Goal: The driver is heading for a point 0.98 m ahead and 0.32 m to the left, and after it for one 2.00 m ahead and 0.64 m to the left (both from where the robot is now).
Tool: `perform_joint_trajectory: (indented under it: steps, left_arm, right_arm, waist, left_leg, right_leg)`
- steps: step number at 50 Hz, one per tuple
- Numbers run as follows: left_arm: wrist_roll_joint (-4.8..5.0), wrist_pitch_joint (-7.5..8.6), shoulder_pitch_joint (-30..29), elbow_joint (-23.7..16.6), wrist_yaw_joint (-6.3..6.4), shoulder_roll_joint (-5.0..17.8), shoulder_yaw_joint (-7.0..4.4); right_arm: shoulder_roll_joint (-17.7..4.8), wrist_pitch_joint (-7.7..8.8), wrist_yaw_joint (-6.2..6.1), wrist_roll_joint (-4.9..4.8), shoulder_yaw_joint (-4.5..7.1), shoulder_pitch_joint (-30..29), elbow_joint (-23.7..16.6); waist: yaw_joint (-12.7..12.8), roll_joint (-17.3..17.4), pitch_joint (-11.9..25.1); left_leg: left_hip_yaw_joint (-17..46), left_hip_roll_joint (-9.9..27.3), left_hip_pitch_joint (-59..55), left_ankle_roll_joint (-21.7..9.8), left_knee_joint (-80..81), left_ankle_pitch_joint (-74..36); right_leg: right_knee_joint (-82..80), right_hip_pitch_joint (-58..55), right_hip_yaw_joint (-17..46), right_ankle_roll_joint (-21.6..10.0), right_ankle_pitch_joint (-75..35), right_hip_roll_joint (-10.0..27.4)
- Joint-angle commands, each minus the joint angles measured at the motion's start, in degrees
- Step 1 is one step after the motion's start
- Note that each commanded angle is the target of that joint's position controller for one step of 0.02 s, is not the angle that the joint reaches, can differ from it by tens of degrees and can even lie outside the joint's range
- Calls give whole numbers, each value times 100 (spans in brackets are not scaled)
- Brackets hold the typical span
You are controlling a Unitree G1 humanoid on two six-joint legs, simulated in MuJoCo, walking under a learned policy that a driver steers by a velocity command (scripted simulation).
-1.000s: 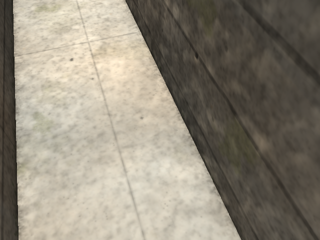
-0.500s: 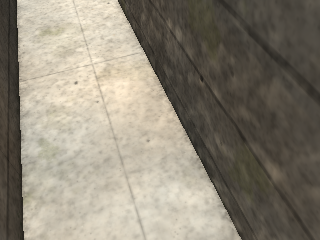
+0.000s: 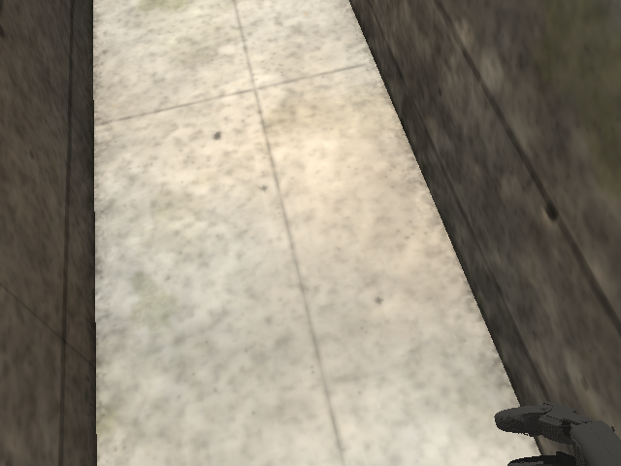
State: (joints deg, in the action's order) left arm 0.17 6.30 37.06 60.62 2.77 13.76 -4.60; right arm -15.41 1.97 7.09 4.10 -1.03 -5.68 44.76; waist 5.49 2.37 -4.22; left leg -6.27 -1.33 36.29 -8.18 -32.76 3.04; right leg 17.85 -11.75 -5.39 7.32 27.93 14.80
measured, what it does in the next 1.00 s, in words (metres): walks ahead: right foot, then left foot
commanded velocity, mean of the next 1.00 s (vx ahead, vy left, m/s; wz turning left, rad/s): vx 0.91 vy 0.27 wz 0.00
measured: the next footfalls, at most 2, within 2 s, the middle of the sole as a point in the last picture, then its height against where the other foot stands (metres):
right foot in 0.42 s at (354, 368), level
left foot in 0.82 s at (216, 201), level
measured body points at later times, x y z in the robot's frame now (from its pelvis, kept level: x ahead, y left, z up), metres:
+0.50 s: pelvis +0.45 +0.14 +0.02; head +0.46 +0.12 +0.47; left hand +0.62 +0.42 -0.06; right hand +0.42 -0.13 -0.13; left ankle +0.25 +0.18 -0.60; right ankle +0.53 +0.07 -0.70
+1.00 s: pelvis +0.91 +0.36 +0.02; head +0.97 +0.35 +0.47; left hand +0.98 +0.63 -0.10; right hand +1.00 +0.08 -0.12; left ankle +0.96 +0.44 -0.70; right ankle +0.81 +0.20 -0.58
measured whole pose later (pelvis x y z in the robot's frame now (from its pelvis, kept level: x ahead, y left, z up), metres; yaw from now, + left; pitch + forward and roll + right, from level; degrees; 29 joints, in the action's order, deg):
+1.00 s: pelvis +0.91 +0.36 +0.02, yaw +2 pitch +2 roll +1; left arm -3.7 3.9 12.6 50.0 0.6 14.2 -3.0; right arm -17.6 6.2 0.1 0.6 2.3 12.6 56.7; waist 2.5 0.9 -4.2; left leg -3.2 -3.2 23.6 -4.0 -35.3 13.9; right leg 78.4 27.7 3.8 -5.3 17.4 3.3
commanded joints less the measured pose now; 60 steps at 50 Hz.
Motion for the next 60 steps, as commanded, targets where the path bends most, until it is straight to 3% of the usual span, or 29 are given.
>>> perform_joint_trajectory:
  steps: [1,2,3,4,6,11,15,18,20,21,22,23,24,26,28,31,36,40,42,43,44,46,50,52,53,56,58,59,60]
  left_arm:
    - [-37,-75,715,-776,-151,90,156]
    - [-244,3,-304,-937,-164,451,63]
    - [-313,31,-1341,-1239,-109,629,-16]
    - [-336,57,-1571,-1364,-100,616,29]
    - [-361,-69,-1434,-1385,-94,611,51]
    - [-188,-472,-2896,-1850,88,629,119]
    - [-132,-531,-3480,-1988,51,628,135]
    - [-75,-500,-3325,-1910,104,800,110]
    - [-174,-421,-2272,-1565,162,1087,9]
    - [-167,-488,-970,-1221,228,1301,-119]
    - [-180,-552,-24,-1064,341,1778,-294]
    - [-218,-512,-888,-1201,333,1918,-257]
    - [-72,-444,-1745,-1319,291,1569,-191]
    - [-126,-178,-2019,-1163,233,1175,-78]
    - [-188,37,-1952,-958,229,1262,-68]
    - [-43,136,-1605,-791,5,1516,-172]
    - [-26,285,-1266,-820,-18,1683,-368]
    - [-59,107,-1420,-804,17,1657,-400]
    - [-177,34,-1336,-859,-38,1440,-300]
    - [-27,-57,-129,-1065,-364,419,1]
    - [-304,-2,-816,-1092,-355,767,-73]
    - [-405,-7,-2014,-1383,-218,800,2]
    - [-419,-390,-2115,-1296,-186,524,65]
    - [-410,-529,-2771,-1479,-215,462,94]
    - [-349,-602,-2899,-1281,-167,498,52]
    - [-284,-648,-3191,-1468,-208,254,152]
    - [-117,-624,-3702,-1670,-238,267,179]
    - [159,-353,-4301,-1912,-259,198,244]
    - [104,-320,-4549,-1987,-281,183,258]
  right_arm:
    - [-1592,170,-178,118,604,2849,671]
    - [-1419,108,-498,-107,655,3431,727]
    - [-1467,124,-697,-280,689,3101,846]
    - [-1245,166,-761,-248,630,2630,832]
    - [-834,233,-803,-285,524,1943,742]
    - [-463,386,-598,-430,395,2053,945]
    - [-674,423,-466,-566,368,2556,1234]
    - [-973,416,-511,-591,388,3057,1375]
    - [-1416,408,-515,-501,512,3017,1327]
    - [-1699,401,-470,-538,569,2568,1262]
    - [-1132,388,-427,-481,459,2488,1169]
    - [-809,327,-369,-415,413,2864,933]
    - [-1134,289,-340,-243,442,2508,845]
    - [-981,222,-339,-155,386,2374,759]
    - [-693,53,-276,-45,256,2201,669]
    - [-459,51,-93,-164,94,1308,354]
    - [-434,182,52,-307,-6,385,175]
    - [-812,199,-92,-326,114,968,499]
    - [-1306,277,-237,-203,391,3231,1272]
    - [-2196,388,-292,-57,690,3401,1343]
    - [-2150,311,-517,-286,755,3905,1407]
    - [-1760,438,-710,-324,717,3168,1306]
    - [-744,531,-805,-403,453,2300,969]
    - [-560,602,-794,-500,409,2454,1028]
    - [-681,749,-801,-357,428,2583,932]
    - [-953,823,-781,-552,538,2921,1124]
    - [-597,695,-786,-579,398,2755,1137]
    - [-641,420,-1075,-659,525,2869,1153]
    - [-704,350,-1198,-528,498,3070,1207]
  waist:
    - [-801,850,2802]
    - [-1264,879,3074]
    - [-1319,617,2002]
    - [-1042,98,1387]
    - [-477,99,968]
    - [-494,127,-214]
    - [-542,-241,-259]
    - [-391,-258,169]
    - [230,-141,635]
    - [1139,40,1044]
    - [1405,-722,1487]
    - [428,-1160,1544]
    - [111,-343,557]
    - [-342,323,136]
    - [-506,118,-94]
    - [-269,-582,-396]
    - [-108,-949,-380]
    - [-540,-1407,329]
    - [-1660,-1030,1630]
    - [-940,1881,2872]
    - [-1367,1782,3524]
    - [-1156,254,1961]
    - [-342,178,1082]
    - [-348,175,449]
    - [-440,-688,-53]
    - [-255,-218,-216]
    - [-359,251,-375]
    - [-705,459,-571]
    - [-839,211,-368]
  left_leg:
    - [2911,1806,-6821,-1162,248,3974]
    - [4044,2052,-6248,-865,967,4713]
    - [3104,1464,-5294,-436,1183,3943]
    - [2704,1346,-4489,-343,1279,3345]
    - [2314,1130,-3116,-424,1679,2653]
    - [1896,933,-2158,-752,3053,1905]
    - [1187,698,-2470,-346,3149,-241]
    - [677,633,-3044,75,1942,-4858]
    - [786,657,-2577,308,341,-5628]
    - [647,454,-1598,386,-1073,-5176]
    - [502,-285,-536,413,-3470,-633]
    - [1577,-618,656,437,-4804,2141]
    - [1969,-159,899,288,-4646,1280]
    - [2004,222,437,391,-3820,650]
    - [2159,364,322,547,-3006,538]
    - [1224,433,6,653,-768,366]
    - [366,466,-1288,346,676,-1925]
    - [175,242,-2005,11,420,-321]
    - [445,142,-4363,-78,-352,1103]
    - [3106,1878,-6903,-854,281,3525]
    - [4098,1898,-6290,-645,1000,4888]
    - [3109,1524,-4999,-53,942,3182]
    - [3015,1366,-2916,-384,1641,2247]
    - [2819,1378,-2641,-599,2038,2099]
    - [3297,1888,-2882,-397,1981,625]
    - [1930,1535,-2998,64,1706,-3385]
    - [983,861,-2594,177,1801,-4060]
    - [547,473,-2310,714,1677,-4420]
    - [581,388,-2335,836,1692,-5117]
  right_leg:
    - [6091,4841,77,-1124,-1354,-510]
    - [7080,5398,683,-1409,425,-1061]
    - [7095,5700,958,-1603,-351,-888]
    - [6636,5733,862,-1552,-881,-792]
    - [5649,4953,827,-1414,-1114,-582]
    - [3337,4706,435,-989,-1191,-614]
    - [2001,3805,53,-1052,-2554,-1187]
    - [1777,2953,-370,-1150,-2610,-1853]
    - [1709,1523,-330,-1302,-2179,-1997]
    - [1397,-100,34,-1571,-1871,-1563]
    - [598,-912,2524,-2290,423,261]
    - [-674,-554,6182,-2974,3199,1289]
    - [-732,535,5772,-2609,3073,1081]
    - [-735,1615,4148,-2230,1263,693]
    - [-737,1950,2923,-1943,-85,334]
    - [-1040,2402,1415,-1701,-1003,-269]
    - [-1488,2647,664,-1360,-1440,-491]
    - [-121,1697,156,-1192,-4293,-219]
    - [2957,2432,10,-1204,-4916,-416]
    - [5923,5114,164,-954,-1065,-1164]
    - [7184,5141,1092,-1208,172,-1682]
    - [7094,5909,1163,-1437,-643,-1319]
    - [5640,4960,1065,-1183,-1242,-925]
    - [4928,5271,982,-965,-1155,-846]
    - [4868,5760,1135,-876,-1686,-883]
    - [3882,5524,803,-851,-2282,-1204]
    - [2884,4677,152,-891,-2870,-1494]
    - [2415,4438,-38,-853,-3220,-1557]
    - [2266,3841,-389,-890,-3726,-1914]
Velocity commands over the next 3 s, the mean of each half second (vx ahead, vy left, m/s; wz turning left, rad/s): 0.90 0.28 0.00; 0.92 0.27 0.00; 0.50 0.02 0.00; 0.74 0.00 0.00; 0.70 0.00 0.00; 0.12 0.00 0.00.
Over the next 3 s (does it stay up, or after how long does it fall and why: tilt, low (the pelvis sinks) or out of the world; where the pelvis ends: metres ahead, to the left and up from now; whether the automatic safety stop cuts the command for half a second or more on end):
stays up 2.22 0.74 0.03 its command is cut before an obstacle from the start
